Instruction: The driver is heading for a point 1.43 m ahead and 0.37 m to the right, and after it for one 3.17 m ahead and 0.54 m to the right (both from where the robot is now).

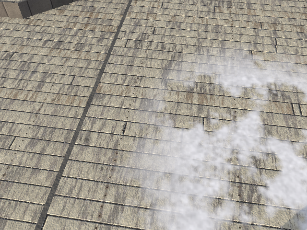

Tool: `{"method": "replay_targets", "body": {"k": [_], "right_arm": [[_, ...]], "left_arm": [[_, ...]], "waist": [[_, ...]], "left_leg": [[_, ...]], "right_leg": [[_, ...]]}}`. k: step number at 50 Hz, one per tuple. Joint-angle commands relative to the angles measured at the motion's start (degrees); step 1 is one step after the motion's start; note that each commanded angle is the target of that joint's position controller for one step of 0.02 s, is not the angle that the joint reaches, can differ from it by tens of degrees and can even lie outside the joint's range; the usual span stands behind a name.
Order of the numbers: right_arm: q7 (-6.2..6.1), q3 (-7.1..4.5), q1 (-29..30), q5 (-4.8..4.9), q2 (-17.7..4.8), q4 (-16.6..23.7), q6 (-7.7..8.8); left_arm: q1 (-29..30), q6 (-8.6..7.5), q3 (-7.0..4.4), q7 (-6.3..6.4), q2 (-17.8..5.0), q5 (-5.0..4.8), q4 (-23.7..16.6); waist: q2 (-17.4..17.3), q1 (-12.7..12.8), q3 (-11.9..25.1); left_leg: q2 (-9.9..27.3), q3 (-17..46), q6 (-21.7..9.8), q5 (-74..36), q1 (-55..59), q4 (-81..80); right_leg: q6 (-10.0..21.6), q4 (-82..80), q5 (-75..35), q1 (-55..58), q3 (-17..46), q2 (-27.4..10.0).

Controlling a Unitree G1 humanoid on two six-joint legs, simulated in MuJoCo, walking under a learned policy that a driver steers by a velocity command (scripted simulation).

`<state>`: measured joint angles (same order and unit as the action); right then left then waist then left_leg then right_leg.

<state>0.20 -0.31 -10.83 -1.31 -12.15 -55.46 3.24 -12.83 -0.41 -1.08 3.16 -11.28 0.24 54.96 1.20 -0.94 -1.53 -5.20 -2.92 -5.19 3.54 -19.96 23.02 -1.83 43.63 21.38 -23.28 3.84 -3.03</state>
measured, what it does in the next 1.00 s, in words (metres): walks ahead: right foot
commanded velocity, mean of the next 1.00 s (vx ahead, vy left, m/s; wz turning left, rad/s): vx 0.13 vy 0.00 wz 0.00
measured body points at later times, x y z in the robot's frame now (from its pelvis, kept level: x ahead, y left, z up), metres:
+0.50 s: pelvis +0.05 -0.03 +0.00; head +0.07 -0.03 +0.45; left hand +0.05 +0.20 -0.15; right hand +0.10 -0.27 -0.15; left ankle +0.09 +0.07 -0.73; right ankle +0.03 -0.14 -0.73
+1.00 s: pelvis +0.18 +0.01 +0.01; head +0.18 +0.03 +0.46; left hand +0.23 +0.27 -0.13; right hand +0.16 -0.23 -0.13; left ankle +0.13 +0.09 -0.73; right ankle +0.15 -0.14 -0.64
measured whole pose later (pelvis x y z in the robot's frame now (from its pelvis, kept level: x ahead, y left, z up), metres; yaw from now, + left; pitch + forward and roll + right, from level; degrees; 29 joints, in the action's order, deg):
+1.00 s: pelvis +0.18 +0.01 +0.01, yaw +2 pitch +1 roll -1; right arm 1.3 -2.1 -21.2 0.4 -11.3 -62.0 6.1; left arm -15.6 -6.1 -3.7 0.2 -13.2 -1.9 56.8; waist 1.1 -1.9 0.8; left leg -2.6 -3.0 -4.0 15.5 -6.2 20.9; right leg 4.2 66.6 14.4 -29.3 0.3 -3.3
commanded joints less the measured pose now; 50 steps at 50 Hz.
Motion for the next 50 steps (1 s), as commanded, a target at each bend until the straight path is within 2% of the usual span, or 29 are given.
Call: {"method": "replay_targets", "body": {"k": [1, 3, 4, 5, 7, 8, 10, 13, 14, 20, 28, 29, 30, 32, 33, 34, 36, 37, 39, 40, 41, 42, 43, 44, 45, 46, 47, 48, 50], "right_arm": [[-1.28, -1.65, 4.69, 1.38, -7.95, 3.96, -0.33], [-1.51, -1.08, 2.54, 1.72, -5.84, 2.79, -0.76], [-1.51, -1.08, 1.30, 1.87, -5.71, 2.39, -0.83], [-1.97, -1.74, -1.50, 2.15, -6.18, 2.09, -1.21], [-2.53, -1.60, -2.11, 1.05, -5.02, 1.25, -1.41], [-2.66, -1.46, -3.26, 0.70, -4.07, 0.36, -1.57], [-2.52, -1.51, -4.13, 0.25, -4.18, -0.68, -1.74], [-2.28, -1.58, -3.07, 0.81, -4.67, -1.25, -1.68], [-2.21, -1.51, -2.55, 1.02, -4.32, -1.28, -1.55], [-1.95, -1.31, -3.34, 1.40, -3.63, -2.70, -1.37], [-2.26, -1.50, -3.09, 1.69, -3.74, -4.02, -2.21], [-2.25, -1.40, -4.00, 1.70, -3.13, -4.82, -2.32], [-2.28, -1.70, -4.30, 2.10, -3.62, -5.21, -2.46], [-2.25, -2.19, -3.41, 2.64, -4.46, -4.83, -1.96], [-2.08, -2.13, -1.87, 2.88, -4.07, -4.09, -1.05], [-1.74, -1.96, -0.02, 3.05, -3.11, -3.21, 0.10], [-0.73, -1.57, 3.10, 3.05, -1.13, -1.49, 2.19], [-0.27, -1.68, 4.13, 2.95, -1.61, -0.97, 2.87], [0.35, -2.01, 2.64, 3.38, -2.15, -1.12, 3.54], [0.47, -2.31, -0.23, 3.59, -2.37, -2.25, 3.55], [0.42, -3.12, -5.92, 3.58, -3.28, -4.66, 3.31], [0.24, -4.44, -13.72, 3.12, -5.94, -7.19, 2.96], [0.08, -6.36, -22.63, 3.24, -12.25, -8.81, 2.73], [0.65, -5.53, -25.56, 2.40, -11.23, -9.04, 3.14], [0.53, -4.05, -19.44, 1.69, -7.32, -7.58, 3.67], [0.75, -3.21, -14.19, 1.78, -5.16, -5.65, 3.92], [1.11, -2.77, -11.22, 1.79, -5.00, -4.62, 3.91], [1.32, -2.23, -10.17, 1.65, -4.04, -4.19, 3.60], [1.06, -1.75, -12.48, 1.31, -3.53, -4.93, 2.84]], "left_arm": [[-10.49, 1.63, -1.17, -0.02, -3.65, 0.62, 1.89], [-10.68, 1.63, -1.04, -0.27, -2.95, 1.58, 2.34], [-10.42, 1.39, -0.99, -0.19, -4.01, 1.75, 2.02], [-8.56, 0.90, -1.99, -0.19, -7.89, 0.94, 2.84], [-5.53, -0.75, -1.45, -0.27, -4.79, 0.79, 2.82], [-3.91, -1.41, -1.55, -0.35, -4.76, 0.63, 2.63], [-3.75, -2.36, -1.65, -0.45, -4.13, 0.17, 2.65], [-6.78, -2.47, -1.66, -0.34, -3.51, -0.19, 3.58], [-7.58, -2.46, -1.64, -0.35, -3.45, -0.14, 3.90], [-9.57, -2.36, -1.36, -0.77, -3.10, -0.20, 4.82], [-9.79, -1.61, -1.11, -0.85, -1.99, -0.28, 5.54], [-11.13, -1.49, -1.07, -0.84, -1.45, -0.31, 6.35], [-11.50, -1.31, -1.39, -0.77, -2.14, -0.63, 6.61], [-11.22, -1.64, -1.98, -0.54, -3.75, -1.30, 5.82], [-12.28, -2.36, -2.11, -0.51, -4.12, -1.70, 5.61], [-13.87, -3.24, -2.44, -0.60, -5.14, -1.98, 5.77], [-15.08, -4.59, -3.55, -1.00, -8.40, -2.07, 6.14], [-14.54, -5.03, -3.50, -1.23, -7.87, -1.81, 5.82], [-12.64, -5.24, -3.35, -1.90, -7.34, -1.84, 4.98], [-10.39, -4.96, -3.35, -2.14, -7.63, -2.17, 4.19], [-7.55, -4.69, -3.29, -2.29, -7.78, -2.17, 3.10], [-4.17, -4.83, -3.13, -2.34, -7.65, -2.02, 1.54], [-2.85, -5.53, -2.20, -2.30, -3.90, -1.87, -0.51], [-2.71, -6.44, -1.74, -2.29, -2.43, -1.92, -1.43], [-2.45, -6.91, -2.37, -2.69, -4.63, -2.90, -1.53], [-2.77, -7.03, -2.45, -3.07, -5.10, -3.19, -1.20], [-2.43, -7.08, -2.76, -3.00, -5.17, -2.68, -1.06], [-1.99, -6.83, -3.42, -2.86, -5.98, -2.00, -1.13], [-1.78, -5.99, -3.54, -3.18, -4.72, -1.87, -1.18]], "waist": [[-7.33, 4.37, 3.68], [-5.22, 4.63, 0.75], [-2.37, 3.70, -1.69], [5.14, 0.25, -3.88], [8.60, -0.80, -3.28], [8.31, -1.68, -2.67], [4.59, -1.52, -1.70], [-0.54, 0.25, -1.93], [-0.95, 0.60, -1.54], [-1.65, 0.93, 1.58], [-1.09, 0.79, 0.65], [-0.91, 0.94, 1.84], [-0.26, 0.93, 0.59], [0.89, 1.23, -4.79], [1.34, 2.07, -7.09], [3.12, 2.89, -8.29], [8.72, 3.18, -9.46], [7.70, 2.97, -9.39], [6.27, 1.00, -7.47], [5.71, -0.98, -6.55], [5.02, -3.72, -4.51], [1.30, -7.08, -2.11], [-13.55, -9.53, 0.92], [-17.46, -9.16, 3.27], [-9.49, -5.32, -0.27], [-5.61, -3.05, -1.70], [-2.98, -1.58, -2.47], [-2.38, -0.65, -2.67], [-4.69, -0.10, -2.41]], "left_leg": [[14.33, 14.65, -5.71, 27.64, -10.58, -13.64], [12.42, 14.11, -1.65, 34.38, -12.54, -12.82], [10.62, 12.58, 0.29, 32.47, -11.84, -9.36], [6.28, 6.71, 1.51, 26.00, -5.57, -6.48], [5.17, 4.77, 2.37, 15.94, 5.44, -0.18], [5.20, 4.32, 2.27, 13.15, 7.95, 0.94], [5.74, 4.68, 1.80, 11.49, 8.31, 0.81], [6.62, 5.87, 0.91, 13.36, 5.08, -0.99], [6.63, 5.97, 0.81, 12.75, 4.54, -1.03], [6.67, 5.63, 0.60, 1.38, 7.98, 1.78], [6.76, 5.79, 0.52, -3.34, 9.28, 3.15], [6.02, 5.04, 0.41, 2.59, 9.80, 3.21], [4.75, 4.04, 0.03, 13.51, 8.49, 4.09], [4.27, 4.42, -0.94, 30.86, 1.55, 5.02], [4.84, 5.07, -1.30, 32.09, -2.25, 6.27], [4.80, 4.35, -1.18, 29.21, -6.11, 9.16], [4.57, 0.79, -0.91, 19.00, -13.23, 17.87], [5.77, 1.58, -1.39, 18.78, -14.54, 19.46], [6.20, 0.94, -2.06, 20.62, -11.25, 15.94], [5.41, -0.27, -2.24, 18.26, -3.63, 10.37], [3.73, -0.98, -2.25, 14.33, 8.64, 6.66], [5.87, 4.34, -3.28, 12.73, 19.45, 3.93], [17.30, 24.92, -9.16, 17.34, 30.45, -5.76], [26.52, 44.11, -14.04, 16.30, 34.57, -12.79], [27.45, 40.41, -12.61, 16.14, 31.29, -11.37], [24.89, 32.45, -10.19, 13.64, 27.71, -11.63], [22.57, 26.19, -8.27, 10.02, 24.88, -12.61], [20.07, 20.71, -6.41, 4.29, 22.90, -13.30], [17.41, 14.10, -5.32, -5.46, 20.44, -13.71]], "right_leg": [[1.41, -7.13, -7.12, 16.20, -3.54, 1.77], [3.60, -13.12, -6.31, 17.25, -3.06, 1.04], [5.23, -19.14, -3.55, 14.81, 0.21, -1.91], [6.66, -22.34, 8.23, 4.34, 1.83, -2.00], [5.67, -28.38, 14.66, -3.55, 3.03, -2.01], [4.74, -28.73, 12.58, -4.11, 2.92, -1.77], [4.18, -27.09, 8.29, -1.99, 2.20, -1.30], [4.35, -24.08, 1.99, 2.39, 0.21, 0.14], [4.36, -23.13, -0.17, 3.97, -0.22, 0.39], [4.28, -20.66, -10.37, 7.37, -1.46, 0.90], [3.99, -20.06, -14.65, 8.61, -2.29, 1.48], [4.24, -20.53, -8.86, 9.34, -2.83, 1.98], [5.25, -20.60, 0.23, 8.39, -2.82, 2.42], [8.33, -22.19, 16.06, 5.53, 0.80, 0.37], [10.00, -23.85, 19.52, 5.77, 4.09, -1.88], [11.92, -26.15, 20.68, 8.08, 8.86, -5.13], [16.51, -31.34, 17.66, 14.41, 21.39, -14.62], [17.13, -30.90, 11.38, 15.56, 22.88, -16.35], [15.32, -28.35, 0.51, 16.71, 18.33, -15.24], [13.34, -26.86, -1.40, 13.16, 13.93, -12.87], [10.92, -23.97, -5.35, 6.66, 8.74, -9.00], [8.14, -14.41, -14.77, -0.31, 2.86, -4.31], [3.53, 6.93, -13.50, -12.10, -7.03, 4.05], [3.42, 21.74, 7.62, -21.36, -2.38, 6.65], [5.33, 29.92, 6.00, -26.06, 1.80, 2.46], [6.72, 30.63, -0.14, -25.96, 1.81, -0.24], [7.25, 28.08, -5.45, -25.12, 0.90, -2.31], [7.31, 25.37, -9.13, -23.47, -0.11, -3.72], [6.07, 21.85, -11.58, -20.30, -2.22, -4.36]]}}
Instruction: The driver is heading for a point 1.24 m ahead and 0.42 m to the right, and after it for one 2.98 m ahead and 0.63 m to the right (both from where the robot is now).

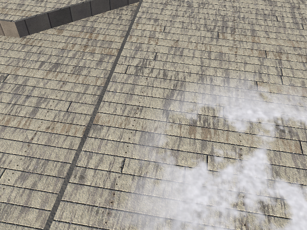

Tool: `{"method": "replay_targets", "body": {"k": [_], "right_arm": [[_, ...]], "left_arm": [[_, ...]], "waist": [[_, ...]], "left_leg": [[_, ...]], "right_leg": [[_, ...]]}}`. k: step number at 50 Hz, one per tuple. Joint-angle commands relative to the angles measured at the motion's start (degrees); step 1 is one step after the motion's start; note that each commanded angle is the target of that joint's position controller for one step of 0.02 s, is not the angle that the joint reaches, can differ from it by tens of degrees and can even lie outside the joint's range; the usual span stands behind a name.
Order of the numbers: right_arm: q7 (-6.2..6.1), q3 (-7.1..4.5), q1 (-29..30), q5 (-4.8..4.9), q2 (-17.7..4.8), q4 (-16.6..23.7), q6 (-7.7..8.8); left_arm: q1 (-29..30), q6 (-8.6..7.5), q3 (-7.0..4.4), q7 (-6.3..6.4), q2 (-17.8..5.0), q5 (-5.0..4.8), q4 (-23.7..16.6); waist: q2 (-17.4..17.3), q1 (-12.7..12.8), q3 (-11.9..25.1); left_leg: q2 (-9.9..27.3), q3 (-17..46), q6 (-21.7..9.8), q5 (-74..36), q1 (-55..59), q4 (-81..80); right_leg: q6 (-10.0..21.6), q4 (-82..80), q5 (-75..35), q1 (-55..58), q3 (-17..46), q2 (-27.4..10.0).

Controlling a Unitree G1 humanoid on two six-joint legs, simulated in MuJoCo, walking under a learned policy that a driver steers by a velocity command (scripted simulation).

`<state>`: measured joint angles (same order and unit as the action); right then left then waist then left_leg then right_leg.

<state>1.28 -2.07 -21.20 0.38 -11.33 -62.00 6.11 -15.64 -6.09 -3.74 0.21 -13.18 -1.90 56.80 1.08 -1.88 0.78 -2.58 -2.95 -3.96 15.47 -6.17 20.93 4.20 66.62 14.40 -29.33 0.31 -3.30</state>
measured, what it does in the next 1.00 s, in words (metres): walks ahead: right foot, then left foot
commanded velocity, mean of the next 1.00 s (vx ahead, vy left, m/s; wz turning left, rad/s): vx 0.48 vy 0.00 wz -0.08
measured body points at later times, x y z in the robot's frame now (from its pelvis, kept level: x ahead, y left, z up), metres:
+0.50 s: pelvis +0.27 -0.06 -0.01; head +0.30 -0.06 +0.44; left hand +0.37 +0.20 -0.14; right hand +0.31 -0.32 -0.15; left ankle +0.19 +0.09 -0.64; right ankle +0.33 -0.14 -0.74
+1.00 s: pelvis +0.55 +0.01 -0.01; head +0.59 +0.02 +0.44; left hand +0.58 +0.27 -0.16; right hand +0.68 -0.26 -0.12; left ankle +0.63 +0.11 -0.74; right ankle +0.41 -0.12 -0.65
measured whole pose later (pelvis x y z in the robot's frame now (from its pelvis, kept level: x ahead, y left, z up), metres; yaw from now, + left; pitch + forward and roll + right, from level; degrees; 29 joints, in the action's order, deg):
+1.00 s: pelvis +0.55 +0.01 -0.01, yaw -6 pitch +2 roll +0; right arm 1.0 -3.3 -5.7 0.0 -12.8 -50.0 7.0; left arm -20.4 -4.5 -3.0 0.6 -14.7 -2.1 56.6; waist 1.8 1.3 -1.1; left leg 1.2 -4.0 -1.4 8.1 -23.2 29.5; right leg 2.4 66.2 24.1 -20.6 3.2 -0.6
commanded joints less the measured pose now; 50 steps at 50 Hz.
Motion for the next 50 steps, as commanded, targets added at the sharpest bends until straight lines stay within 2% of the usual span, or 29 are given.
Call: {"method": "replay_targets", "body": {"k": [1, 6, 11, 13, 14, 15, 16, 17, 18, 19, 20, 21, 22, 23, 25, 27, 29, 31, 35, 39, 42, 43, 44, 45, 46, 47, 48, 49, 50], "right_arm": [[-0.36, 0.09, -3.61, -0.51, -4.75, 1.14, -0.27], [-1.93, 0.00, -5.26, -0.78, -7.67, 1.95, -0.80], [-2.12, -0.60, -9.12, 0.34, -8.30, 0.81, -0.87], [-2.18, -1.07, -8.58, 0.37, -8.89, 0.87, -1.22], [-2.21, -1.37, -7.71, 0.23, -9.65, 1.20, -1.40], [-2.23, -1.72, -7.11, 0.03, -10.50, 1.46, -1.69], [-2.15, -1.82, -5.98, -0.31, -10.70, 1.80, -2.18], [-1.95, -1.48, -4.27, -0.63, -10.16, 2.90, -2.32], [-1.19, 0.21, -9.81, -1.00, -3.92, 4.13, -1.59], [-0.50, 1.23, -11.73, 0.37, -1.28, 2.96, 0.19], [-0.35, -0.44, -5.33, 1.95, -7.15, 4.76, 1.44], [-0.65, -0.84, 0.37, 2.70, -8.98, 6.81, 1.92], [-1.30, -1.15, 2.76, 2.16, -8.68, 7.30, 1.73], [-1.83, -1.71, 1.96, 1.18, -7.93, 7.15, 0.91], [-2.14, -1.54, -1.43, 0.91, -4.75, 6.56, -0.72], [-2.44, -1.87, 1.18, 0.80, -5.09, 7.79, -1.49], [-2.54, -2.27, 6.78, 0.09, -6.20, 9.88, -1.60], [-2.22, -2.35, 11.09, -0.22, -6.01, 11.27, -1.32], [-1.36, -1.77, 19.43, 0.31, -4.78, 13.52, -0.82], [-0.17, -1.42, 26.09, 0.77, -5.19, 16.31, -0.13], [0.47, -1.99, 24.15, 0.92, -7.36, 16.74, 0.88], [0.36, -2.67, 20.22, 0.98, -8.64, 15.88, 1.16], [-0.03, -4.11, 11.43, 0.88, -11.38, 13.36, 1.39], [-0.61, -5.46, -0.21, -0.15, -16.23, 11.41, 1.59], [-0.50, -6.44, -4.82, -0.49, -20.53, 9.80, 0.99], [-0.51, -4.84, -4.28, -0.58, -14.34, 10.46, 0.90], [-0.72, -3.72, 0.82, -0.38, -10.76, 11.56, 1.03], [-0.72, -3.00, 5.60, -0.39, -9.02, 12.34, 1.01], [-0.52, -2.51, 8.64, -0.57, -7.06, 12.26, 0.97]], "left_arm": [[2.56, 0.10, -0.81, -0.31, -2.27, 0.41, -3.55], [16.58, 0.35, 0.49, -0.57, -0.75, 0.68, -9.24], [24.44, -0.06, 1.14, -2.15, -1.90, -0.01, -12.44], [24.92, -0.48, 0.98, -2.85, -2.95, -0.01, -13.31], [23.07, -0.62, 0.52, -2.99, -4.08, 0.08, -13.15], [19.54, -0.63, -0.22, -2.87, -5.68, 0.15, -12.43], [11.30, -0.54, -1.45, -2.55, -7.99, 0.08, -10.20], [0.24, -0.25, -2.67, -1.99, -10.65, 0.19, -7.16], [-9.42, 0.01, -3.96, -1.49, -16.26, 2.14, -5.35], [-10.71, 0.22, -2.92, -1.69, -13.59, 2.12, -4.30], [-5.13, 0.01, -1.72, -1.87, -9.69, 1.31, -4.76], [1.09, -0.16, -0.87, -1.88, -7.16, 1.09, -6.07], [5.49, -0.58, -0.19, -2.30, -5.49, 1.44, -6.58], [7.44, -1.02, 0.25, -2.63, -4.23, 2.04, -6.57], [7.00, -1.16, 0.40, -2.99, -3.81, 2.21, -5.27], [4.90, -1.26, 0.20, -2.38, -5.40, 2.24, -4.05], [2.19, -1.15, -0.18, -1.38, -7.32, 2.31, -3.24], [-0.24, -0.76, -0.24, -0.64, -7.83, 2.11, -2.68], [-4.89, -0.36, -0.23, -0.01, -8.45, 1.27, -1.38], [-8.97, 0.69, -0.52, 0.23, -8.76, 0.64, 0.14], [-8.09, 1.55, -1.22, 0.66, -10.13, 0.44, -0.11], [-6.95, 1.79, -1.31, 0.68, -10.34, 0.48, -0.44], [-5.99, 1.92, -0.80, 0.58, -8.93, 0.73, -0.97], [-5.04, 1.86, 0.32, 0.48, -6.10, 1.65, -3.01], [-12.78, 0.82, 2.29, 0.18, 1.72, 0.93, -3.53], [-11.30, 0.01, 0.94, 0.11, -4.26, -0.39, -2.60], [-5.88, -0.16, -0.20, 0.24, -7.99, -1.20, -4.26], [-3.07, 0.13, -0.42, 0.59, -7.79, -0.88, -4.88], [-1.27, 0.67, -0.91, 0.87, -7.16, -0.06, -5.22]], "waist": [[-4.56, 0.61, -5.02], [-4.61, -1.66, -8.08], [-5.17, -2.64, -10.13], [-5.33, -1.26, -9.02], [-6.18, 0.38, -6.89], [-7.67, 2.55, -3.49], [-8.66, 6.94, 1.68], [-8.41, 11.92, 8.13], [3.91, 10.47, 19.35], [12.15, 9.35, 26.61], [8.82, 9.05, 16.70], [5.02, 7.17, 8.53], [-0.29, 4.69, 3.88], [-0.28, 2.22, 1.95], [1.84, -0.14, 0.58], [2.11, -0.50, -1.68], [1.44, 0.59, -3.19], [1.18, 1.73, -3.41], [1.58, 4.45, -4.24], [1.65, 6.15, -6.10], [3.32, 3.65, -4.67], [3.99, 1.12, -2.60], [3.27, -3.01, 2.79], [-1.80, -7.24, 12.68], [-18.82, -3.81, 21.29], [-15.47, -5.04, 21.64], [-11.61, -4.51, 13.15], [-6.96, -2.77, 8.66], [-4.92, -1.34, 4.32]], "left_leg": [[14.17, 12.42, -6.58, -19.92, 6.22, -12.08], [12.41, 7.76, -5.92, -22.61, 1.88, -15.07], [15.22, 6.68, -6.08, -21.98, 7.81, -15.15], [16.61, 5.91, -5.47, -29.29, 12.20, -11.83], [16.90, 5.47, -4.91, -38.29, 13.74, -8.65], [16.88, 5.14, -4.37, -48.99, 14.96, -3.86], [15.35, 3.76, -3.41, -57.33, 13.95, 5.75], [13.17, 2.88, -1.69, -52.85, 4.38, 19.38], [5.11, 1.47, 1.55, -25.58, -18.26, 43.37], [-1.94, 9.07, 2.05, 15.22, -29.29, 57.40], [2.26, 11.69, 0.46, 13.49, -35.36, 61.77], [5.49, 9.25, -0.31, 8.11, -35.93, 60.01], [8.12, 7.84, -0.27, 3.50, -32.96, 56.16], [10.12, 7.91, -0.32, 0.74, -28.94, 52.76], [11.46, 7.78, 0.03, 0.11, -24.41, 48.85], [12.09, 6.84, 1.01, -2.67, -26.81, 44.53], [12.73, 6.67, 2.19, -8.98, -32.17, 38.03], [12.37, 6.27, 2.64, -15.74, -34.60, 30.75], [9.56, 3.78, 2.82, -23.08, -32.39, 17.79], [7.76, 4.35, 2.88, -19.28, -32.55, 10.67], [6.05, 4.34, 1.95, -13.41, -25.56, 7.03], [4.70, 3.23, 1.22, -11.53, -19.32, 5.83], [4.16, 2.80, -0.37, -11.24, -7.07, 5.54], [14.11, 12.50, -4.20, -11.63, 11.28, 7.61], [27.86, 37.24, -12.29, -3.27, 31.44, 2.21], [27.09, 42.83, -11.65, 2.73, 29.55, -2.16], [25.59, 33.42, -8.59, 1.73, 22.10, -2.81], [23.63, 26.16, -7.10, -2.50, 13.57, -4.29], [20.99, 20.35, -5.77, -5.11, 6.21, -6.95]], "right_leg": [[-0.73, -2.67, -5.93, -14.85, 0.39, -4.08], [-2.68, -23.09, -16.45, -13.09, -2.24, -2.12], [-1.04, -34.06, -18.87, -10.82, -2.58, -0.34], [0.61, -36.32, -16.14, -9.19, -2.69, 0.50], [1.52, -36.70, -14.20, -5.40, -3.38, 1.82], [2.48, -36.16, -12.05, 0.28, -4.55, 3.73], [3.99, -36.41, -11.18, 10.70, -5.76, 5.82], [6.31, -35.28, -12.32, 27.83, -2.16, 2.76], [14.58, -35.59, -5.87, 52.80, 21.71, -13.41], [19.28, -47.83, 3.16, 58.55, 45.02, -21.30], [15.04, -50.20, 6.53, 50.64, 38.86, -18.08], [12.31, -51.80, 3.06, 39.62, 28.96, -16.01], [10.85, -54.00, -3.29, 29.22, 21.98, -13.80], [9.74, -55.85, -6.49, 22.39, 17.18, -11.62], [10.00, -58.59, -7.90, 15.75, 12.45, -9.50], [10.42, -60.68, -9.11, 13.31, 9.32, -8.65], [10.49, -61.62, -10.48, 14.92, 8.41, -8.91], [9.43, -61.53, -11.96, 17.45, 6.93, -8.34], [7.37, -61.19, -12.48, 20.69, 3.69, -7.26], [7.30, -57.07, -12.00, 26.75, 6.21, -9.48], [6.15, -52.37, -14.62, 28.42, 9.05, -11.21], [5.36, -48.40, -20.34, 27.91, 8.87, -10.46], [3.76, -38.79, -26.66, 25.24, 6.70, -7.13], [1.37, -20.74, -17.25, 14.45, 3.17, -2.71], [-2.33, -0.63, 13.81, -8.03, -0.08, 6.32], [-1.82, 8.17, 18.04, -13.23, 7.71, 3.92], [-1.05, 10.34, 13.43, -16.79, 7.26, 1.32], [-1.02, 9.25, 8.13, -14.84, 5.90, -1.50], [-0.78, 6.29, 4.57, -12.65, 5.80, -3.05]]}}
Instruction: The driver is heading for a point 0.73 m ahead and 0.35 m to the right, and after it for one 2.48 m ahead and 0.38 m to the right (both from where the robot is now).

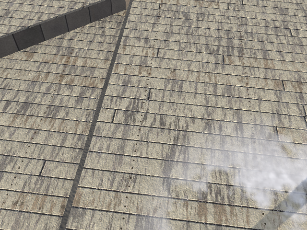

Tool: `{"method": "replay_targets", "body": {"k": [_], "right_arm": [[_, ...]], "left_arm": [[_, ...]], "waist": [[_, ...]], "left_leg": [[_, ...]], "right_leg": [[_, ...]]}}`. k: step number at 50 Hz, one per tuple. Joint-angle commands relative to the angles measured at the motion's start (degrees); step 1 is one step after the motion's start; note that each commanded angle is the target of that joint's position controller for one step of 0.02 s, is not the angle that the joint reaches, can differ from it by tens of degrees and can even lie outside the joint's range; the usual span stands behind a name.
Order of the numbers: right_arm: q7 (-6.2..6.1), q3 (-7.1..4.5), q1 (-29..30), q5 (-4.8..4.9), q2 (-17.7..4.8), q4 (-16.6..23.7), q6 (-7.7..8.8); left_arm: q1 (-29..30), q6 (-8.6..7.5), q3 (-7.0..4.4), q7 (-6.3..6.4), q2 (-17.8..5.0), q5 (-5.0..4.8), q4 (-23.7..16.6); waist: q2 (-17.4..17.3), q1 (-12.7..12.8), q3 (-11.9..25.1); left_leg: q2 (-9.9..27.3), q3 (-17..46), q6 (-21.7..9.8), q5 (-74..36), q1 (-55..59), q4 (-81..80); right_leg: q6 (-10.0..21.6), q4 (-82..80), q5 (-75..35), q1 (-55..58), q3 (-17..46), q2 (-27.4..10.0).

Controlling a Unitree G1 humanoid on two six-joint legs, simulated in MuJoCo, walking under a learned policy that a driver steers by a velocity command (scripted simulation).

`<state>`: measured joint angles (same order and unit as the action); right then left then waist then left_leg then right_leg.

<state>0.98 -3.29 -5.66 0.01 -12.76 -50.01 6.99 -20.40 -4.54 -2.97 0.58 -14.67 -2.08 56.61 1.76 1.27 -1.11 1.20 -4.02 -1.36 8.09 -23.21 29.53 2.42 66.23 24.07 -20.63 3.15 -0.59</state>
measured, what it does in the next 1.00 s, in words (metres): walks ahead, turning right: right foot, then left foot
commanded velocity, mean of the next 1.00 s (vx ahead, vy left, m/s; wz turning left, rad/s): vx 0.24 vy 0.00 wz -0.56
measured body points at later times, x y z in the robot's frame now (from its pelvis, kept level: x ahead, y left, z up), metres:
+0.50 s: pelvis +0.23 -0.06 -0.02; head +0.28 -0.08 +0.43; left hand +0.48 +0.14 -0.11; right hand +0.23 -0.35 -0.15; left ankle +0.12 +0.12 -0.63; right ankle +0.31 -0.16 -0.73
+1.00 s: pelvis +0.33 -0.05 +0.00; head +0.36 -0.05 +0.45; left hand +0.62 +0.09 -0.09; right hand +0.29 -0.36 -0.09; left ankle +0.41 +0.04 -0.73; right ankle +0.30 -0.15 -0.70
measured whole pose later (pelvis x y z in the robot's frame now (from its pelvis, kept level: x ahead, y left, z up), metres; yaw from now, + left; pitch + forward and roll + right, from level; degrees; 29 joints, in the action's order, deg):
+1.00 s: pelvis +0.33 -0.05 +0.00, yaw -35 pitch +3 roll +0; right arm -1.3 -3.8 -9.4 -1.4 -15.7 -43.1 2.0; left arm -9.9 2.2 -4.9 1.3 -17.6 -0.7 37.0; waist 2.2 0.3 0.9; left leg -0.5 2.6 0.4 13.3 -19.1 29.6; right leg 1.6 48.1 23.8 -28.8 8.6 8.2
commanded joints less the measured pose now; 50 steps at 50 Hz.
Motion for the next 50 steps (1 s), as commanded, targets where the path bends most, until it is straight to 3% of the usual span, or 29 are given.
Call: {"method": "replay_targets", "body": {"k": [1, 3, 6, 12, 14, 16, 18, 19, 20, 21, 22, 23, 24, 25, 26, 27, 28, 30, 32, 36, 39, 42, 45, 46, 47, 48, 49, 50], "right_arm": [[-0.22, -1.17, -5.71, -0.64, -5.30, -0.13, 0.15], [-0.33, -1.40, -5.69, -0.60, -4.94, -1.07, 0.23], [-1.15, -2.06, -6.91, -0.92, -6.88, -1.95, 0.42], [-2.45, -2.74, -9.75, -0.55, -9.24, -2.47, -0.45], [-2.91, -2.88, -10.05, -0.27, -9.96, -2.38, -1.27], [-3.26, -3.24, -10.78, 0.44, -11.37, -2.43, -2.35], [-3.65, -3.70, -9.72, 1.36, -12.95, -1.74, -3.24], [-3.80, -3.91, -8.64, 1.74, -13.57, -1.24, -3.70], [-3.71, -3.80, -7.29, 1.98, -13.48, -0.55, -4.01], [-3.47, -3.23, -8.97, 0.58, -11.91, 0.33, -3.65], [-2.73, -1.27, -13.54, -2.39, -4.81, 2.57, -2.45], [-1.65, -1.15, -14.99, -0.25, -7.72, 3.02, -1.00], [-1.53, -1.64, -8.23, 1.92, -9.57, 4.48, -0.84], [-2.08, -1.59, -6.07, 1.57, -9.12, 4.99, -1.29], [-3.03, -1.91, -5.58, 0.38, -9.80, 4.25, -2.25], [-3.48, -2.34, -5.82, -0.23, -10.68, 4.65, -3.29], [-3.66, -2.57, -6.15, -0.60, -10.81, 5.13, -4.20], [-3.98, -2.23, -6.56, -0.86, -9.09, 5.80, -4.97], [-4.29, -1.87, -4.85, -1.01, -8.25, 6.70, -5.37], [-4.20, -1.61, -0.83, -0.68, -8.40, 8.40, -6.18], [-3.87, -1.44, 1.64, -0.34, -8.40, 9.67, -5.78], [-3.29, -1.51, 1.76, 0.06, -8.81, 10.32, -4.68], [-2.24, -2.06, -2.94, 0.33, -9.43, 9.56, -3.79], [-2.10, -2.82, -6.09, -0.18, -11.76, 8.99, -3.75], [-2.40, -3.64, -6.41, -1.40, -15.85, 9.37, -4.45], [-2.08, -4.15, -7.63, -2.92, -16.86, 9.09, -4.63], [-2.39, -3.49, -4.97, -2.21, -13.67, 10.88, -4.33], [-2.85, -3.06, -3.43, -1.14, -11.57, 11.45, -4.34]], "left_arm": [[1.86, -0.12, -1.89, 0.39, -4.09, 0.09, -5.27], [1.13, 1.31, -1.84, 0.01, -1.66, -0.08, -5.64], [5.17, 2.50, -2.20, -0.02, -1.67, 0.43, -7.89], [15.85, 2.07, -1.63, -2.04, -0.97, 0.99, -11.80], [19.81, 1.95, -1.32, -2.87, -0.62, 1.38, -13.62], [21.09, 2.02, -1.53, -3.66, -1.23, 1.64, -15.27], [17.68, 2.13, -2.57, -4.11, -3.55, 1.62, -15.73], [12.75, 2.03, -3.53, -4.20, -5.51, 1.37, -14.86], [4.93, 1.81, -5.11, -3.78, -8.51, 1.33, -12.88], [0.08, 2.00, -6.80, -2.32, -13.59, 1.74, -12.10], [3.44, 2.62, -7.12, -1.16, -18.81, 2.67, -14.04], [1.89, 2.41, -6.04, -1.94, -17.20, 3.20, -16.13], [4.03, 2.32, -5.24, -2.15, -13.70, 3.14, -17.15], [8.11, 2.12, -4.69, -2.11, -11.24, 1.82, -17.30], [11.10, 2.15, -3.88, -1.71, -8.73, 1.21, -17.98], [12.91, 2.32, -3.72, -1.51, -8.33, 1.63, -18.43], [13.42, 2.38, -3.77, -1.42, -8.65, 2.39, -18.83], [13.34, 2.32, -4.19, -0.97, -10.00, 2.83, -19.12], [12.35, 2.74, -4.51, -0.13, -10.96, 2.36, -19.33], [12.64, 4.41, -4.43, 1.17, -10.91, 1.63, -20.66], [12.21, 5.19, -4.36, 1.49, -10.71, 1.84, -21.21], [11.28, 5.87, -4.30, 1.44, -10.61, 1.96, -21.75], [12.44, 6.75, -3.96, 1.56, -10.23, 1.22, -22.98], [11.70, 6.97, -3.37, 1.71, -8.55, 1.15, -23.56], [9.90, 6.93, -2.54, 1.52, -5.11, 1.10, -24.17], [11.60, 5.74, -3.32, 0.99, -8.19, 1.08, -26.32], [11.72, 5.10, -4.21, 0.52, -11.65, 1.56, -25.62], [11.32, 5.16, -4.58, 0.20, -12.08, 1.54, -24.50]], "waist": [[-8.57, -2.30, 4.82], [-8.07, -0.93, 2.66], [-5.05, -0.78, 0.07], [-4.40, -3.51, -2.93], [-3.90, -4.31, -4.82], [-5.20, -4.22, -3.76], [-7.56, -1.74, -0.24], [-7.94, 0.93, 2.37], [-6.23, 5.03, 6.39], [0.28, 6.62, 10.45], [15.33, -0.55, 15.93], [8.84, 1.99, 29.83], [3.11, 3.26, 24.97], [-0.57, 1.35, 16.49], [-2.24, -0.26, 12.73], [-1.61, -1.89, 10.45], [-0.81, -2.89, 9.81], [0.51, -3.70, 9.97], [1.33, -3.21, 10.68], [3.53, -1.67, 10.04], [5.55, -0.37, 7.95], [7.15, 0.28, 8.11], [7.27, -2.71, 8.39], [4.10, -3.33, 10.36], [-9.34, -1.42, 10.22], [-20.45, -1.91, 7.41], [-14.88, -1.78, 5.39], [-11.87, -1.46, 4.06]], "left_leg": [[16.33, 17.44, -8.24, 0.51, 18.76, -17.44], [15.27, 11.75, -8.68, -2.53, 14.83, -20.09], [15.55, 5.99, -9.11, -8.55, 14.51, -21.80], [14.28, -3.84, -7.24, -10.08, 18.11, -22.89], [14.17, -6.89, -6.51, -17.77, 19.58, -20.16], [14.83, -8.34, -5.53, -27.57, 22.38, -15.61], [15.02, -8.95, -4.17, -41.46, 24.83, -7.99], [14.43, -9.08, -3.25, -46.00, 25.09, -0.92], [12.08, -9.89, -1.21, -42.87, 22.75, 9.94], [8.97, -10.12, 2.82, -23.06, 10.69, 26.39], [-1.83, -6.81, 6.63, 30.99, -10.70, 49.30], [-3.06, 8.10, 6.11, 33.32, -13.66, 57.15], [-0.72, 9.58, 4.57, 28.34, -16.13, 57.09], [1.29, 8.70, 4.03, 22.83, -18.37, 51.53], [3.45, 8.88, 4.05, 19.85, -16.32, 47.08], [3.94, 9.10, 3.85, 18.25, -12.57, 44.11], [3.75, 9.08, 3.62, 17.37, -9.85, 41.87], [2.57, 8.34, 3.90, 15.79, -7.72, 36.33], [1.48, 8.48, 4.73, 13.47, -8.52, 31.15], [0.07, 9.78, 5.72, 8.18, -8.92, 23.00], [-1.15, 10.30, 5.65, 8.07, -7.83, 16.84], [-2.54, 10.21, 4.93, 10.45, -4.54, 10.64], [-2.71, 8.68, 2.92, 3.94, 5.30, -4.72], [3.20, 11.98, 0.77, 1.47, 13.97, -8.69], [15.83, 24.28, -5.41, 3.24, 21.47, -11.39], [22.60, 38.03, -12.95, 8.70, 19.64, -15.56], [21.84, 35.46, -12.75, 16.08, 18.77, -15.72], [18.25, 29.74, -9.71, 18.75, 17.97, -15.66]], "right_leg": [[0.99, 4.97, -7.42, -18.01, 3.26, -7.34], [0.82, 3.09, -8.82, -16.30, 2.57, -8.09], [0.19, -1.42, -14.17, -20.45, 3.44, -8.22], [0.03, -19.58, -26.48, -20.78, -1.31, -6.84], [0.33, -25.02, -26.71, -19.67, -4.06, -5.81], [0.88, -27.75, -23.60, -16.92, -6.63, -4.10], [2.54, -28.95, -18.37, -10.92, -9.09, -0.66], [3.76, -30.81, -17.05, -5.43, -10.09, 1.64], [5.56, -36.68, -22.62, 4.92, -10.24, 4.15], [8.36, -37.90, -41.33, 19.31, -1.20, -1.39], [18.53, -33.16, -70.86, 36.20, 21.98, -16.31], [25.08, -39.55, -61.78, 39.64, 35.41, -22.50], [21.97, -41.23, -53.78, 35.17, 28.42, -19.03], [18.44, -42.51, -47.14, 26.52, 21.97, -15.62], [16.11, -44.23, -42.05, 18.96, 18.89, -13.39], [15.43, -45.76, -39.40, 11.81, 17.91, -12.31], [15.00, -46.86, -38.08, 7.83, 17.65, -11.35], [14.66, -47.12, -40.40, 4.20, 15.56, -9.69], [13.91, -46.68, -39.24, 4.47, 15.36, -8.80], [11.11, -47.58, -19.32, 4.03, 18.21, -6.63], [10.23, -47.74, -11.11, 4.04, 21.27, -5.83], [9.91, -45.34, -15.36, 6.59, 24.31, -5.87], [7.39, -41.11, -20.81, 6.34, 25.45, -3.59], [4.91, -37.00, -11.11, 0.69, 22.94, -0.85], [1.56, -24.56, 6.34, -11.54, 12.08, 6.70], [-0.26, -13.88, 10.86, -22.05, 5.61, 8.50], [-1.29, -7.23, 5.15, -24.12, 6.90, 4.03], [-2.13, -4.97, 0.87, -24.45, 5.48, 3.16]]}}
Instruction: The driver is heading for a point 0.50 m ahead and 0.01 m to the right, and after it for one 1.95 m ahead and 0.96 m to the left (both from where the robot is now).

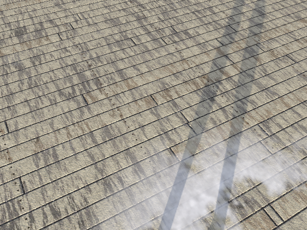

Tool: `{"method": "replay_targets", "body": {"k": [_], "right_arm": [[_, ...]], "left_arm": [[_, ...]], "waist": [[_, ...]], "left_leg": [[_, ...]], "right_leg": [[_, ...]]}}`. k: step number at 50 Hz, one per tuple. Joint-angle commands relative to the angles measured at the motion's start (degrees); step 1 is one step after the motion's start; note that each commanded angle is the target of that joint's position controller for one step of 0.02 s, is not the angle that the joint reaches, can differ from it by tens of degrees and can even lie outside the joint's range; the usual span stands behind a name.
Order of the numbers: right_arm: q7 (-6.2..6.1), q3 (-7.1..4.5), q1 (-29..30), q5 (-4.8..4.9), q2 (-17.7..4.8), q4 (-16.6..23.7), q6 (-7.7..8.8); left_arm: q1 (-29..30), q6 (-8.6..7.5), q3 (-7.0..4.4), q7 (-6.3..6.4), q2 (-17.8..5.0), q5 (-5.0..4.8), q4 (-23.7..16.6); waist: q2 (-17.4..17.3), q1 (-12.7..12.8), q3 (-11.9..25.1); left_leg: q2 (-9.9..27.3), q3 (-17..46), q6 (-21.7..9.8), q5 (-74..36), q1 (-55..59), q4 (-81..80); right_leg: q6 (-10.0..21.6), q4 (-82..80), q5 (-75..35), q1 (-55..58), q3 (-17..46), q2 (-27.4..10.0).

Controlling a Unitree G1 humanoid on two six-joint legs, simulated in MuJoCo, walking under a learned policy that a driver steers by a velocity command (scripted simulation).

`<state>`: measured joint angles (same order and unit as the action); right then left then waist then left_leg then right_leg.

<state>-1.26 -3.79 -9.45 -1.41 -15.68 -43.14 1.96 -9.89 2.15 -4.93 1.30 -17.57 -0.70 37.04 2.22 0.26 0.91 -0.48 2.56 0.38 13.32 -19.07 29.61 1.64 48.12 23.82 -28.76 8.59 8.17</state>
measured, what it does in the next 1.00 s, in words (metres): walks ahead: right foot, then left foot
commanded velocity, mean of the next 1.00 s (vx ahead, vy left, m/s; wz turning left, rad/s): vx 0.43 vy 0.00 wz -0.11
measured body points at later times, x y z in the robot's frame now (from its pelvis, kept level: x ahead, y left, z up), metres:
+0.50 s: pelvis +0.14 -0.10 +0.00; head +0.16 -0.12 +0.45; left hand +0.36 +0.11 -0.08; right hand +0.14 -0.40 -0.13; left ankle +0.09 +0.08 -0.64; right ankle +0.12 -0.18 -0.74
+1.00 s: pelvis +0.41 -0.14 -0.02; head +0.46 -0.16 +0.43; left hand +0.50 +0.13 -0.13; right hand +0.58 -0.42 -0.11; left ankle +0.50 -0.09 -0.73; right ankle +0.21 -0.24 -0.62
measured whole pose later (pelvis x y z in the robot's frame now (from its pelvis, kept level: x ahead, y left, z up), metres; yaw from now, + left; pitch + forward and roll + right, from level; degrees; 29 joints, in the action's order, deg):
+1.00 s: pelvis +0.41 -0.14 -0.02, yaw -2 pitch +2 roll +1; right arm 2.7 -3.6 -8.0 1.0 -17.0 -37.2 3.5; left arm -18.0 -5.1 -2.3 0.5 -16.2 -0.8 43.9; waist -0.4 0.4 -2.8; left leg -6.7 -2.8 -7.1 9.1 -26.4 33.3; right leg 0.1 71.2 24.5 -14.4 0.5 1.0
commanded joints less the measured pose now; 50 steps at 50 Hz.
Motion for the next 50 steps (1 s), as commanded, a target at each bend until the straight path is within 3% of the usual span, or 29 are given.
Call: {"method": "replay_targets", "body": {"k": [1, 2, 5, 11, 16, 18, 19, 20, 21, 22, 23, 24, 25, 26, 29, 33, 36, 39, 42, 44, 45, 46, 47, 48, 49, 50], "right_arm": [[-0.98, -2.32, 0.86, 1.14, -8.02, 4.97, 0.71], [-1.25, -2.11, -0.13, 1.54, -7.74, 4.69, 0.80], [-1.08, -2.22, -3.95, 0.93, -8.14, 4.47, 1.47], [-0.11, -3.48, -6.80, 1.41, -11.41, 3.57, 2.13], [1.19, -4.31, -6.71, 3.17, -13.27, 2.68, 1.76], [1.33, -3.96, -5.98, 3.57, -12.59, 2.31, 1.35], [1.36, -2.82, -7.59, 2.81, -9.54, 1.93, 1.54], [1.55, -0.53, -7.05, -0.37, -3.46, 4.57, 2.04], [1.55, -0.30, -6.72, 1.44, -4.13, 7.12, 3.76], [1.80, -1.57, -2.51, 3.79, -9.72, 6.94, 4.75], [2.03, -1.69, -1.20, 4.10, -10.13, 6.90, 4.99], [1.88, -1.42, -1.67, 3.06, -9.14, 5.55, 4.69], [1.94, -1.45, -2.54, 2.29, -8.64, 4.81, 4.09], [2.34, -1.41, -4.42, 2.54, -8.07, 4.23, 3.48], [2.59, -1.15, -4.81, 2.69, -6.54, 2.70, 1.92], [2.79, -0.53, 0.41, 2.77, -4.47, 4.04, 1.92], [4.01, 0.29, 5.95, 2.85, -2.79, 5.59, 2.29], [5.50, 0.90, 10.64, 2.87, -1.76, 8.04, 2.67], [6.38, 0.22, 10.07, 2.76, -3.44, 9.60, 2.60], [6.06, -1.22, 2.27, 2.87, -6.54, 8.76, 2.01], [5.24, -2.66, -6.19, 2.85, -9.47, 7.26, 1.89], [3.94, -3.94, -14.57, 2.54, -13.27, 6.09, 1.18], [3.67, -4.67, -13.24, 2.39, -17.79, 6.98, 1.67], [3.31, -3.54, -15.05, 2.37, -12.78, 6.93, 1.66], [2.96, -2.93, -12.61, 2.16, -10.42, 7.09, 1.81], [3.01, -2.54, -8.77, 2.43, -9.37, 7.77, 2.02]], "left_arm": [[-0.30, -1.23, -2.53, -0.52, -8.05, 0.38, -3.93], [-0.20, -1.18, -2.13, -0.93, -6.68, 0.43, -3.99], [2.54, -1.89, -1.09, -1.90, -3.76, -0.32, -5.53], [7.26, -3.08, 0.12, -3.07, -1.72, -0.32, -7.72], [6.52, -2.85, -0.19, -3.95, -3.08, -0.66, -7.93], [-1.17, -2.74, -1.34, -3.74, -4.26, -0.44, -5.25], [-9.91, -2.66, -3.28, -3.15, -7.58, -0.66, -2.68], [-17.93, -2.70, -4.30, -2.06, -13.44, -0.59, -1.92], [-17.57, -3.88, -4.01, -2.45, -16.01, -0.71, -3.19], [-16.63, -5.13, -2.67, -3.00, -11.24, -0.32, -3.04], [-14.67, -5.67, -1.69, -3.03, -8.79, 0.05, -2.56], [-10.99, -5.87, -0.83, -3.02, -6.72, 0.18, -2.86], [-7.53, -5.99, -0.12, -2.96, -4.86, 0.50, -2.89], [-6.21, -6.35, 0.03, -2.69, -4.96, 0.95, -2.70], [-5.96, -7.69, -0.08, -2.03, -4.89, 1.51, -0.76], [-6.86, -8.31, -0.01, -1.14, -4.97, 1.53, 1.64], [-8.71, -8.30, -0.14, -0.49, -5.72, 1.01, 3.61], [-11.69, -7.32, -0.40, 0.03, -6.45, 0.65, 5.86], [-11.56, -5.83, -0.91, 1.01, -8.63, 0.62, 6.29], [-10.53, -4.80, -1.32, 1.77, -10.42, 0.73, 5.81], [-8.82, -4.68, -1.31, 1.76, -10.68, 0.47, 5.28], [-8.80, -5.47, -0.54, 1.66, -8.99, 1.11, 4.04], [-15.70, -7.28, 2.30, 0.12, -0.19, 1.96, 1.31], [-10.11, -9.65, 1.35, -1.27, -5.96, 0.30, 0.82], [-4.69, -10.60, 1.04, -1.92, -7.49, -1.78, -1.38], [-2.70, -11.07, 1.47, -1.74, -6.42, -0.99, -2.18]], "waist": [[-10.90, -0.16, 1.58], [-10.45, -0.88, 0.33], [-10.26, -3.00, -0.91], [-11.34, -4.90, -2.20], [-11.33, -3.60, -3.68], [-8.75, 1.05, -0.92], [-4.00, 4.90, 4.33], [12.55, 6.27, 9.00], [18.97, 5.50, 13.89], [8.84, 7.52, 9.56], [7.59, 6.03, 6.13], [2.79, 4.04, 3.90], [2.06, 2.02, 1.76], [4.75, 0.35, 1.17], [1.16, -0.74, -0.76], [0.64, 0.56, -3.33], [0.24, 2.71, -5.36], [-0.52, 4.43, -6.82], [2.45, 2.52, -3.19], [5.42, -2.23, 2.25], [4.45, -7.18, 6.44], [-1.24, -10.83, 12.07], [-17.31, -3.49, 18.73], [-9.35, -8.05, 23.21], [-6.20, -7.72, 14.02], [0.72, -4.55, 7.19]], "left_leg": [[17.38, 19.71, -9.20, 14.29, 14.80, -15.69], [17.01, 17.47, -8.96, 12.84, 14.75, -16.31], [15.31, 10.18, -8.79, 10.17, 14.12, -18.86], [16.88, 1.39, -9.03, 4.19, 12.92, -20.14], [19.11, -2.47, -7.98, 3.59, 11.53, -17.39], [17.37, -6.69, -6.14, -7.47, 7.28, -7.84], [13.72, -11.73, -3.77, -14.95, 2.64, 6.02], [8.74, -13.94, 0.33, 10.95, -13.83, 29.88], [1.12, -4.44, 1.72, 20.70, -30.93, 43.83], [4.51, -0.39, 0.37, 16.22, -35.59, 48.59], [6.65, -0.71, -1.27, 11.17, -35.84, 47.32], [9.02, -0.26, -1.55, 6.10, -32.28, 44.22], [10.14, 0.14, -1.56, 2.19, -28.89, 40.87], [10.57, 0.40, -1.20, -0.45, -25.46, 39.89], [9.12, 0.99, 0.19, -6.04, -24.98, 36.38], [5.00, 2.34, 0.23, -17.51, -24.49, 21.54], [3.88, -1.33, -1.16, -22.43, -22.26, 11.83], [2.86, -3.75, -2.99, -20.04, -24.15, 5.89], [-1.21, -8.61, -5.67, -11.49, -19.47, 4.80], [-4.36, -10.19, -8.26, -5.58, -9.63, 5.28], [-5.45, -8.90, -10.47, -8.48, 3.51, 1.25], [2.03, 3.17, -13.98, -9.49, 22.33, 0.50], [18.81, 39.26, -27.75, -3.61, 43.30, -3.48], [18.50, 44.63, -26.70, 3.37, 45.66, -9.87], [16.86, 35.62, -23.10, 3.21, 38.60, -11.39], [14.38, 29.87, -20.96, -1.85, 28.16, -12.51]], "right_leg": [[-2.27, 15.68, -1.56, -17.20, -1.23, -6.29], [-2.96, 18.41, -3.82, -18.73, -1.99, -7.14], [-3.69, 17.40, -8.49, -18.74, -5.46, -9.05], [-3.40, 0.72, -11.90, -10.73, -8.55, -11.60], [0.11, -9.30, -7.15, -0.60, -12.25, -10.86], [2.81, -16.71, -10.12, 13.93, -15.55, -6.76], [4.62, -18.88, -10.88, 27.65, -13.28, -5.85], [9.38, -22.08, -13.24, 41.41, 9.46, -20.99], [19.33, -32.71, -1.42, 47.83, 34.78, -29.80], [17.84, -33.41, -1.36, 44.93, 29.76, -29.58], [15.61, -31.91, -4.70, 40.43, 22.06, -27.74], [13.66, -31.87, -9.35, 34.10, 15.75, -25.35], [12.13, -33.48, -13.48, 29.10, 10.53, -22.81], [11.76, -34.99, -17.82, 25.42, 7.84, -22.47], [10.56, -37.89, -27.07, 22.83, -0.64, -21.05], [7.26, -39.57, -32.31, 23.00, -9.79, -19.00], [4.98, -41.07, -34.39, 24.82, -13.20, -19.54], [4.07, -38.56, -40.84, 31.77, -15.05, -21.33], [2.96, -29.70, -66.18, 37.58, -17.06, -22.16], [2.61, -17.09, -81.10, 38.64, -17.64, -22.37], [2.05, -5.40, -78.32, 33.19, -18.58, -20.89], [0.76, 12.06, -56.35, 18.49, -18.22, -17.82], [-3.74, 35.56, 6.02, -8.77, -11.32, -3.59], [-2.36, 39.82, 6.86, -14.99, 0.73, -5.26], [-1.21, 35.86, 2.18, -18.03, 0.67, -8.40], [-0.77, 29.50, -0.82, -16.66, -0.70, -10.68]]}}
Velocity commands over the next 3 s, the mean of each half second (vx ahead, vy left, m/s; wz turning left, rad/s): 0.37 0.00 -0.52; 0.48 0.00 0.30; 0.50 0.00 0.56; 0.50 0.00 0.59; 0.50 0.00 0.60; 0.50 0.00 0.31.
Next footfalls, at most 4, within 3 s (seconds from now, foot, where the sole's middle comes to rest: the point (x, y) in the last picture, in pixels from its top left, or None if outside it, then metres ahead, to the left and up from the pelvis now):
0.38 right None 0.16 -0.20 -0.77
0.92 left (176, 218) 0.54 -0.10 -0.77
1.36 right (215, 165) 0.81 -0.30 -0.77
1.88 left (144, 135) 0.98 0.06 -0.77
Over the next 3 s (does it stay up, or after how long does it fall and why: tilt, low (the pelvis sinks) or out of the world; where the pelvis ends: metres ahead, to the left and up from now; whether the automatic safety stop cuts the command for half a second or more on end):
stays up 1.28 0.33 0.00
